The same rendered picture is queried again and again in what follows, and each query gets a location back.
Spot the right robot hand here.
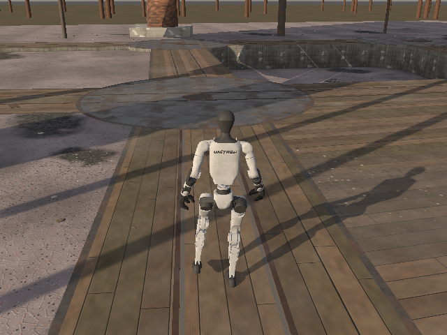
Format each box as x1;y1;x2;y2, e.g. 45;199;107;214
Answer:
249;188;265;201

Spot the robot right thigh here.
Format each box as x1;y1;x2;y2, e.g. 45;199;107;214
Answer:
228;195;247;245

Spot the right robot shin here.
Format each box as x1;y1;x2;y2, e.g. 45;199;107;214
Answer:
228;233;240;278

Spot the robot right upper arm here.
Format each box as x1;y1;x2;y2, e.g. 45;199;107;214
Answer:
240;141;259;179

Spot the robot left upper arm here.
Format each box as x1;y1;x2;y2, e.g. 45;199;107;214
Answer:
190;140;211;179

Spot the robot right forearm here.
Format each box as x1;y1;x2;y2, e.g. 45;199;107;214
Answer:
251;168;264;191

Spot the left robot hand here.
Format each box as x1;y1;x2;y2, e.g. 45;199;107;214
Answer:
179;193;195;210

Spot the robot left forearm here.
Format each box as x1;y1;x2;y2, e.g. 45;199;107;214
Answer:
181;168;196;196

